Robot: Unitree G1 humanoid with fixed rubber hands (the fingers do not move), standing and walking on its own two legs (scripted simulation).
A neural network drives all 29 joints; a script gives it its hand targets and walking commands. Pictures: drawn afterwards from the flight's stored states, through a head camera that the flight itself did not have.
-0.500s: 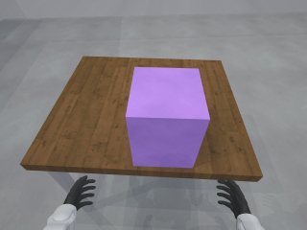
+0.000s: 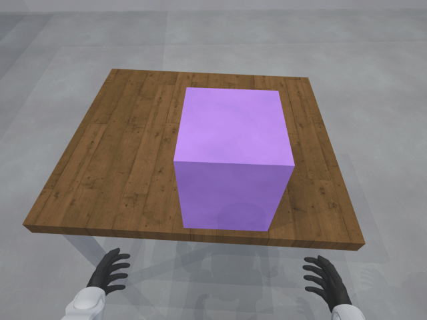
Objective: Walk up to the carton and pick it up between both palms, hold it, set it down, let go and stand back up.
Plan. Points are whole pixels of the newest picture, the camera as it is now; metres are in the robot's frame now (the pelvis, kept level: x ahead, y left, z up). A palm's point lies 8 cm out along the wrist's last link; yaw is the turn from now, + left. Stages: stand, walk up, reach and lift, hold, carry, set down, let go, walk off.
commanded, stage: let go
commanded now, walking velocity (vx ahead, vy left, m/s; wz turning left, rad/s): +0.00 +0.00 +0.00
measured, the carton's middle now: (228, 162) +0.42 -0.03 +0.02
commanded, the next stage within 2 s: stand in 0.14 s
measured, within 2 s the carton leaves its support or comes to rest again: neither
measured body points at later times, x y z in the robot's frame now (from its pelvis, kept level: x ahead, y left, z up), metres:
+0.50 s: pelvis +0.00 -0.01 +0.00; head +0.00 -0.01 +0.45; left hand +0.19 +0.24 -0.08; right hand +0.16 -0.30 -0.07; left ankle +0.00 +0.12 -0.75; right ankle +0.00 -0.12 -0.75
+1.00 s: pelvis +0.00 -0.01 +0.00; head +0.00 -0.01 +0.45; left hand +0.18 +0.25 -0.09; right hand +0.16 -0.30 -0.08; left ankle +0.00 +0.12 -0.75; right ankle +0.00 -0.12 -0.75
